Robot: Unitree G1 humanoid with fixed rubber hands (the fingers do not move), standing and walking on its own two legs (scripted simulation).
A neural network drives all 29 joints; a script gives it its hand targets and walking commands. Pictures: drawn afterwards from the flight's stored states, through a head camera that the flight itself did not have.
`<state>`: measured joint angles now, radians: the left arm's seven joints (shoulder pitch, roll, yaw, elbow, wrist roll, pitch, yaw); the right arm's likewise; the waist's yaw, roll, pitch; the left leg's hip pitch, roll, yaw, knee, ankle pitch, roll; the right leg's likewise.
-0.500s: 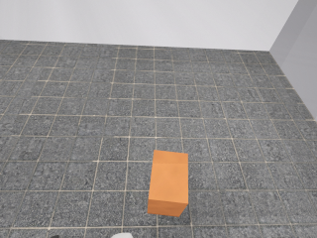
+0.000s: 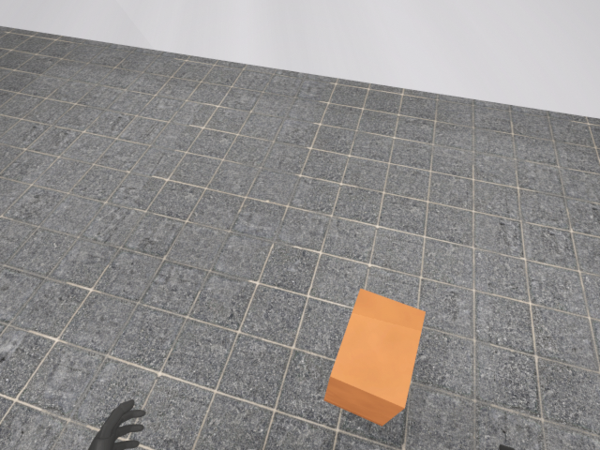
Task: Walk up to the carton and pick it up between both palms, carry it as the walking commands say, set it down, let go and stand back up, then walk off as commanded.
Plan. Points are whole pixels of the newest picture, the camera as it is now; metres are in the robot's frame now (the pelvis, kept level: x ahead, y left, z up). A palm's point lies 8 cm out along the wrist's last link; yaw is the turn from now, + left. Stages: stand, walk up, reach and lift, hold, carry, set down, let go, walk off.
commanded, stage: walk off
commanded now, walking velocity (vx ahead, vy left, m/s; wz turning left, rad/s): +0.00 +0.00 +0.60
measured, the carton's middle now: (371, 358) +0.39 -0.21 -0.63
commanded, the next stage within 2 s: none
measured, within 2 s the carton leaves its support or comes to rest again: neither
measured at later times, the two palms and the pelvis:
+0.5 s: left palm out of the picture -0.05 +0.31 -0.14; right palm (429, 372) +0.22 -0.19 -0.10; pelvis +0.00 +0.02 -0.01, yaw +20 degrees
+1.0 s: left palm out of the picture -0.03 +0.28 -0.08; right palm (428, 359) +0.25 -0.20 -0.13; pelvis +0.02 -0.02 +0.00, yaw +38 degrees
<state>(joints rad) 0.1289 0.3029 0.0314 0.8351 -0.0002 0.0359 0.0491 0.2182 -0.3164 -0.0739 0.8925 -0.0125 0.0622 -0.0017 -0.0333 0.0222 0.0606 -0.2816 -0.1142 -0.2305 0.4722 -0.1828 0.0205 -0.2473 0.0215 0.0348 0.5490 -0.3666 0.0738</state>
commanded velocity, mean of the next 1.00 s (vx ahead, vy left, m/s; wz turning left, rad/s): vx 0.00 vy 0.00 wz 0.60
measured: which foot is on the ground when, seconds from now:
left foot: down 0.00-0.02, up 0.04-0.42, down 0.44-0.90, up 0.92-1.00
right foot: up 0.00-0.00, down 0.02-0.44, up 0.46-0.88, down 0.90-1.00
